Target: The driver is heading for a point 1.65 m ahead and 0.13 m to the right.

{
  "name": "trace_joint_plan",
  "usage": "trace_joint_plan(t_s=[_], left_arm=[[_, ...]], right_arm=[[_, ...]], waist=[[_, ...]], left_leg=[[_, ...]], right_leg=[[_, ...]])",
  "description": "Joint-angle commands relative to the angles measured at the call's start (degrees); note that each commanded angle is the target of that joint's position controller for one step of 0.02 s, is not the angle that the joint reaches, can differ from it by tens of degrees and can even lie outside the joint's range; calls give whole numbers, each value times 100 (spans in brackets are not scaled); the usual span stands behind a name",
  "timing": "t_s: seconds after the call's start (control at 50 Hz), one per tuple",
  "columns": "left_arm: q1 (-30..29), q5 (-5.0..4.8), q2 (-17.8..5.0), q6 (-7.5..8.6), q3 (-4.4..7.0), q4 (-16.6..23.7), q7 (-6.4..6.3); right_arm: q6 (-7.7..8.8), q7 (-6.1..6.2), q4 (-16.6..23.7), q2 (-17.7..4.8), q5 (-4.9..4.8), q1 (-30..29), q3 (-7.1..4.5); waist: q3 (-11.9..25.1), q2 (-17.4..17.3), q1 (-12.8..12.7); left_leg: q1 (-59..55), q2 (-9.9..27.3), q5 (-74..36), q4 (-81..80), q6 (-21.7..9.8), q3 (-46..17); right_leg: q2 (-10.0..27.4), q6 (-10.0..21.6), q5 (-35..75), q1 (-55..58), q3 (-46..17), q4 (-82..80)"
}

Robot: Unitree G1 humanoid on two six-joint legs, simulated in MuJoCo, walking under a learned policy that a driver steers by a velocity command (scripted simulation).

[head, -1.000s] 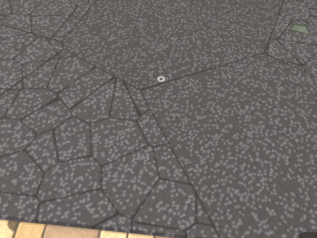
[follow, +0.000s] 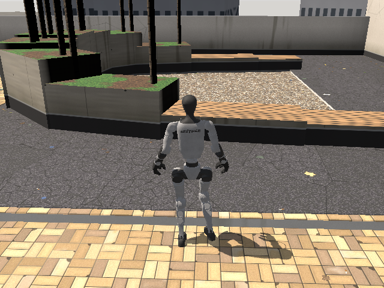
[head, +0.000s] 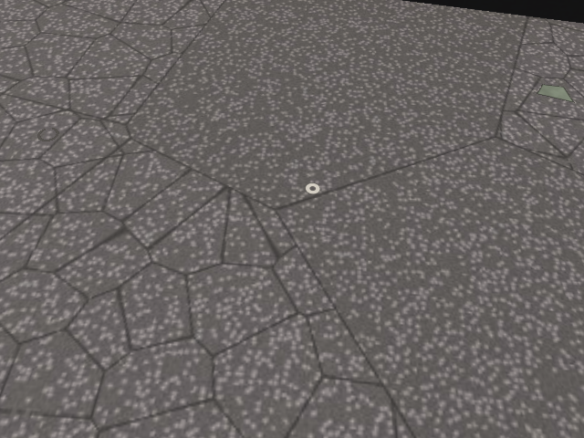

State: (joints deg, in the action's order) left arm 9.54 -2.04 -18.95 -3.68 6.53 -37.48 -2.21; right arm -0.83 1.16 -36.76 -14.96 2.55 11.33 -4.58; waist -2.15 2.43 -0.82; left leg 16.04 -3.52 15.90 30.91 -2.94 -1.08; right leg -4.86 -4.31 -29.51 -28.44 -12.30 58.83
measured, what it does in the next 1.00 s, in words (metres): steps on the spot: right foot, then left foot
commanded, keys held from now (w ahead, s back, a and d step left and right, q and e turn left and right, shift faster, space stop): e+shift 0.36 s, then shift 0.22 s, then q+shift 0.42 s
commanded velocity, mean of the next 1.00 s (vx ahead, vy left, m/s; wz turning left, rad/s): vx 0.00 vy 0.00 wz -0.32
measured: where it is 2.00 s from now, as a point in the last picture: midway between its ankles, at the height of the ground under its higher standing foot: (276, 418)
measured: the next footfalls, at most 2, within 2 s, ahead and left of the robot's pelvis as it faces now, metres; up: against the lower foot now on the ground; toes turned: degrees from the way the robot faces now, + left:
right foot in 0.50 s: -0.03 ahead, -0.15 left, +0.00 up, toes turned -31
left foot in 1.00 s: +0.03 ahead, +0.07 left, +0.00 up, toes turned -9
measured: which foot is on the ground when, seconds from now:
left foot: down 0.00-0.50, up 0.52-0.98, down 1.00-1.00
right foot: up 0.00-0.48, down 0.50-1.00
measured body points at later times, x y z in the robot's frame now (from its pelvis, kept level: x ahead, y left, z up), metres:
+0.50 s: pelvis -0.02 -0.03 -0.01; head +0.02 -0.06 +0.44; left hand +0.30 +0.11 -0.08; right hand -0.04 -0.35 -0.11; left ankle +0.00 +0.09 -0.73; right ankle -0.06 -0.13 -0.74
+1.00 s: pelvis -0.01 -0.03 -0.01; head +0.03 -0.02 +0.44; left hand +0.23 +0.19 -0.12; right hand +0.06 -0.34 -0.09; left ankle -0.01 +0.07 -0.73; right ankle -0.06 -0.13 -0.73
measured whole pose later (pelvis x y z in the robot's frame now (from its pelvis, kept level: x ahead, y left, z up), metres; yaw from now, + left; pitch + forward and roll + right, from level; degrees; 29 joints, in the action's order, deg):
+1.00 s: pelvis -0.01 -0.03 -0.01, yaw -14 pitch +2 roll -1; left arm 4.9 -0.3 -16.9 -2.2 4.5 -40.3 -1.8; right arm -4.5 -0.8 -35.3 -16.0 -1.4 10.6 -3.8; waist -3.1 1.7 0.9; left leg 17.1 3.2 21.0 38.7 0.8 5.7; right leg 5.9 0.0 -20.7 -14.5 15.5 34.9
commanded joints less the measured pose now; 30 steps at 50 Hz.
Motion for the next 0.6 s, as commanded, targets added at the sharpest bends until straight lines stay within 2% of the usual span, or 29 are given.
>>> trace_joint_plan(t_s=[0.02,0.04,0.06,0.1,0.14,0.2,0.34,0.42,0.46,0.48,0.5,0.52,0.54,0.56,0.58,0.6], left_arm=[[548,31,-757,-39,242,124,-44],[466,42,-675,-49,216,174,-24],[246,31,-621,-18,186,293,-4],[-105,-2,-462,24,96,499,23],[-271,11,-368,33,35,637,59],[-326,61,-236,16,-38,754,138],[-593,81,-52,-116,-118,900,322],[-638,40,-98,-203,-75,909,372],[-331,62,-135,-220,-17,800,382],[58,100,-313,-188,61,648,324],[530,111,-882,-123,227,584,225],[352,280,-1427,3,253,720,163],[342,363,-985,170,119,751,218],[27,353,-816,267,7,629,223],[-298,264,-690,316,-20,594,204],[-591,194,-373,340,-127,553,182]], right_arm=[[124,110,844,-423,-29,-1092,-23],[124,202,841,-414,-87,-1034,12],[121,279,804,-438,-73,-795,27],[87,366,692,-464,-15,-250,32],[51,378,617,-592,0,96,-23],[19,322,599,-766,-18,129,-116],[55,151,492,-991,-97,-126,-271],[115,-3,313,-1169,-280,-128,-356],[80,-29,218,-1145,-441,-252,-343],[60,-46,44,-961,-464,5,-288],[84,-53,94,-744,-282,74,-193],[103,-4,470,-488,-32,-142,-38],[63,29,320,-932,-191,-409,-178],[17,31,298,-905,-352,-403,-166],[-1,71,202,-826,-319,-355,-153],[-16,105,125,-887,-243,-318,-163]], waist=[[25,-796,-332],[-46,-777,-232],[-58,-831,-80],[86,-868,202],[292,-868,356],[497,-855,379],[495,-912,324],[654,-996,253],[727,-930,-15],[813,-601,-156],[1035,459,-261],[1288,1763,-128],[1691,724,-492],[1344,737,-262],[968,489,-73],[777,332,98]], left_leg=[[31,1715,-59,-1500,-551,-1438],[1,1540,-354,-1466,-579,-1009],[-144,1457,-524,-1455,-664,-725],[-843,1592,-1068,-1352,-897,-546],[-1484,1877,-1704,-1305,-1087,-537],[-1889,2201,-2320,-1291,-1231,-320],[-1466,2425,-2516,-1195,-1099,704],[-1304,2498,-2925,-803,-833,976],[-1185,2403,-2839,-276,-509,1158],[-803,2117,-2563,329,-185,1398],[629,1598,-770,1706,310,1682],[2231,821,2502,3329,876,1395],[2069,822,2590,4447,953,370],[2099,898,2106,4519,884,200],[2175,948,1674,4122,826,111],[2157,1015,1125,3659,820,26]], right_leg=[[452,-197,373,-862,477,2427],[505,-290,737,-962,592,2567],[568,-362,1034,-1100,741,2491],[679,-524,1231,-1449,898,2106],[800,-655,1054,-1619,925,1626],[999,-704,793,-1565,1028,1070],[1211,-371,782,-612,1465,-250],[904,22,475,360,1786,-1393],[684,341,1141,1070,1880,-2682],[506,568,2041,1888,1751,-3525],[1191,920,4648,3363,626,-3536],[2919,2332,6061,3553,-1470,-3496],[2998,2755,6055,3148,-1142,-3555],[2639,2455,5462,2720,-403,-3597],[2177,2050,4786,2525,5,-3617],[2007,1786,4583,2416,248,-3665]])
Velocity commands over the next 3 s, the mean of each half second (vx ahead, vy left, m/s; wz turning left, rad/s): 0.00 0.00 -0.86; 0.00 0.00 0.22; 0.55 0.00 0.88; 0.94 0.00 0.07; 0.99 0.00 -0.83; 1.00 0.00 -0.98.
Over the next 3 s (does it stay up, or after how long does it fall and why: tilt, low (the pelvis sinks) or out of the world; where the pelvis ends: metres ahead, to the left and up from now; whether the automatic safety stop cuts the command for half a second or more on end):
stays up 1.31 0.06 0.08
